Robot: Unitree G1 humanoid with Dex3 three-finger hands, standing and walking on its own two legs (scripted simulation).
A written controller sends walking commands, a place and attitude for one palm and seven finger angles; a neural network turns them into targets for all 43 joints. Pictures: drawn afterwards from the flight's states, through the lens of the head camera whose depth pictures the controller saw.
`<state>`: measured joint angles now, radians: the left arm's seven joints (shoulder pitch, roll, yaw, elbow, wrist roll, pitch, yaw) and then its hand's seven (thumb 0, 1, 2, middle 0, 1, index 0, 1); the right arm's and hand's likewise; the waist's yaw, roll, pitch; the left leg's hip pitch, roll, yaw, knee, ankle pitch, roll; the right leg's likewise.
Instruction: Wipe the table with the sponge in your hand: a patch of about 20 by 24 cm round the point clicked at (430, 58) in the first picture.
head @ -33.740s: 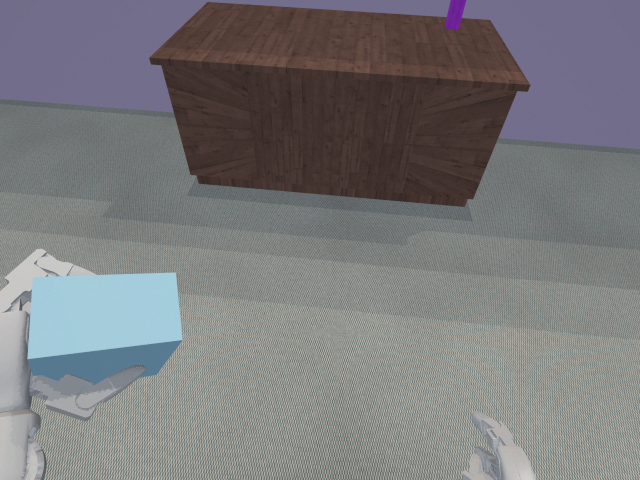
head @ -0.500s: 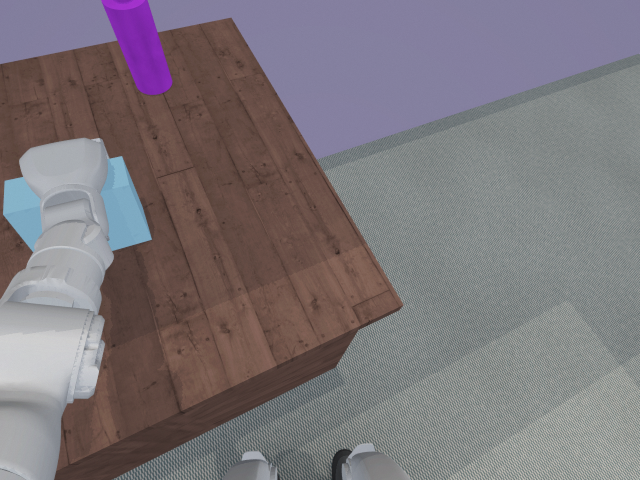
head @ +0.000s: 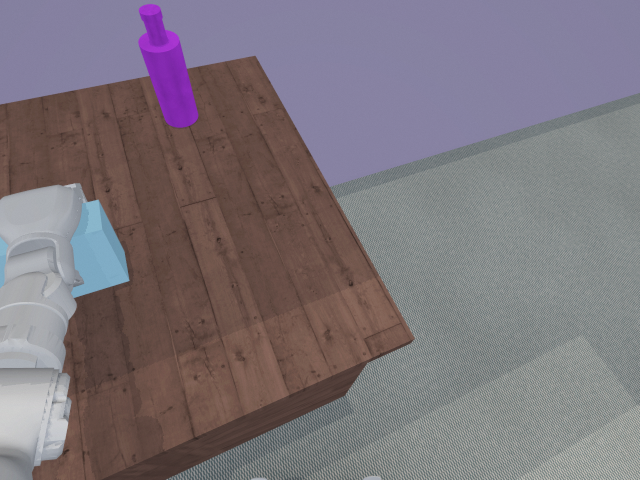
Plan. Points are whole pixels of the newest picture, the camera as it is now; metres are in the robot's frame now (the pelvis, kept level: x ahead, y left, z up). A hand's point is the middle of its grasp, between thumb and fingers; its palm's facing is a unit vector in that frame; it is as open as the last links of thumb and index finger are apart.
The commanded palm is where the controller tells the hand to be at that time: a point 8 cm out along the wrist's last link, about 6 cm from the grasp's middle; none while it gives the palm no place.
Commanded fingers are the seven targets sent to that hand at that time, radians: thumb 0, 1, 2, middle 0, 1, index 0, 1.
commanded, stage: slide back across to the first lane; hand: left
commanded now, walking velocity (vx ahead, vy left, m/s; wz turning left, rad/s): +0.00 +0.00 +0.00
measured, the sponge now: (66, 264) +0.40 +0.36 -0.04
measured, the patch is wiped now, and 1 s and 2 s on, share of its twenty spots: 0.90 0.90 0.95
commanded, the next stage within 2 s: wipe back along the first lane in 0.10 s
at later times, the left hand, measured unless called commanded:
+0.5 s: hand (50, 260) +0.39 +0.36 -0.01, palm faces -0.13 -0.01 -0.99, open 10.6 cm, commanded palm +0.36 +0.34 +0.03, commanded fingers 0.00 0.10 1.30 -1.20 -1.60 -1.20 -1.60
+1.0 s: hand (55, 294) +0.34 +0.34 -0.01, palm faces -0.09 +0.00 -1.00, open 10.6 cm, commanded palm +0.30 +0.31 +0.02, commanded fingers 0.00 0.10 1.30 -1.20 -1.60 -1.20 -1.60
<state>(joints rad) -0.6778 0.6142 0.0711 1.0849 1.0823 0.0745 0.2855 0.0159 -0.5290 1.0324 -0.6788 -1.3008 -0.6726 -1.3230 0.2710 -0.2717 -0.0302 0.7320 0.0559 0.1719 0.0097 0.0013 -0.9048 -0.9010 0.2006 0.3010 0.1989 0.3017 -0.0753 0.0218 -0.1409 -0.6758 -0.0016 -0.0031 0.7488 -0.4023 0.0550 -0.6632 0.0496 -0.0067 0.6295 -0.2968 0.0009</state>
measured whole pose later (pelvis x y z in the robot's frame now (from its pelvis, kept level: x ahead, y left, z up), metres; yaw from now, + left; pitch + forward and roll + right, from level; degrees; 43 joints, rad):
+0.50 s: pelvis +0.00 +0.00 +0.00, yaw +0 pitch +18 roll -4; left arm -0.58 0.59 0.09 1.02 1.07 0.02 0.33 0.01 -0.52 1.03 -0.66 -1.32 -0.65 -1.34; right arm 0.26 -0.26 -0.04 0.75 0.05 0.20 0.01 0.00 -0.90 -0.90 0.20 0.30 0.20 0.30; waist -0.05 0.03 -0.15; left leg -0.68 -0.01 -0.01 0.77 -0.41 0.06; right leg -0.66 0.04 -0.01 0.64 -0.30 0.00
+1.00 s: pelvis +0.00 +0.00 +0.00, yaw +1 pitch +15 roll -3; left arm -0.39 0.49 0.00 0.80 1.04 0.12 0.36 0.01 -0.51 1.03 -0.65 -1.33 -0.64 -1.35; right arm 0.20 -0.25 -0.04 0.70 0.06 0.19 0.01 0.00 -0.91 -0.90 0.20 0.30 0.20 0.30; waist 0.00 0.03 -0.16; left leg -0.61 -0.02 -0.01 0.74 -0.40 0.06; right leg -0.60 0.03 -0.01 0.64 -0.31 0.00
